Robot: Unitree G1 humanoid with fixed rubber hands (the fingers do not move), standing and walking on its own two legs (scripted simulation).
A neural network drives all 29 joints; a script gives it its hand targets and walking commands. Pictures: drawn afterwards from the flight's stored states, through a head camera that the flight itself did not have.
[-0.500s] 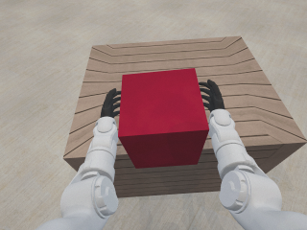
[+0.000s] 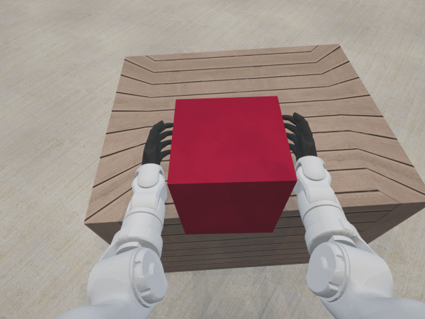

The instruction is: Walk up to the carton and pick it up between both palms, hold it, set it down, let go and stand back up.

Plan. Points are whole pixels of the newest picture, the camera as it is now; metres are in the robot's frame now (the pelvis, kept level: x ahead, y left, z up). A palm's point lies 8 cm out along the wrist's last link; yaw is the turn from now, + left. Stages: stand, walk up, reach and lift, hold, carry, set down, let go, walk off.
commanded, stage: set down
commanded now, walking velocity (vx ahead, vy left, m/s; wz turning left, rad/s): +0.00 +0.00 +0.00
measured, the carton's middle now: (227, 170) +0.42 -0.01 -0.02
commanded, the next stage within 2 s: none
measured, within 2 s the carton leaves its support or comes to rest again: neither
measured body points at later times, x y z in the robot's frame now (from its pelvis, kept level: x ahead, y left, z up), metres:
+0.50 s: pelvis -0.01 +0.00 +0.00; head +0.07 +0.00 +0.44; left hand +0.43 +0.15 +0.04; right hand +0.43 -0.16 +0.04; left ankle -0.03 +0.13 -0.75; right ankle -0.02 -0.14 -0.75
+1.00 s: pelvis -0.01 +0.00 +0.00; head +0.09 +0.00 +0.43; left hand +0.43 +0.15 +0.01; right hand +0.44 -0.16 +0.03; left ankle -0.03 +0.13 -0.75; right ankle -0.02 -0.14 -0.75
